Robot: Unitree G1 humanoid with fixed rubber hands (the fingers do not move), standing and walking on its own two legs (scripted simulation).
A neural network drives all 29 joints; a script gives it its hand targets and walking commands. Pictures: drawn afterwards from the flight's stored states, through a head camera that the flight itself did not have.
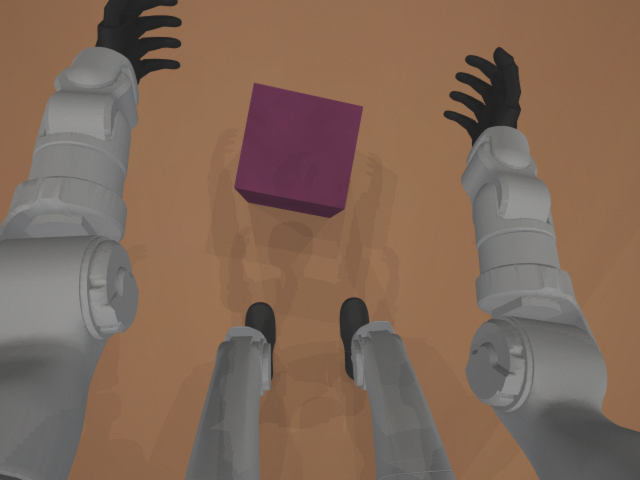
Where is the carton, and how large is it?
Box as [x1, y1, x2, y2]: [234, 83, 362, 217]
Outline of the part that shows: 254,83 234,187 248,202 330,217 343,209 362,106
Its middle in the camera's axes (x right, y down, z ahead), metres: -0.05 -0.18 +0.85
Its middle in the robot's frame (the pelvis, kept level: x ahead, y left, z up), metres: +0.55 +0.00 -0.54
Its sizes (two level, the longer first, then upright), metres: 0.210 0.200 0.250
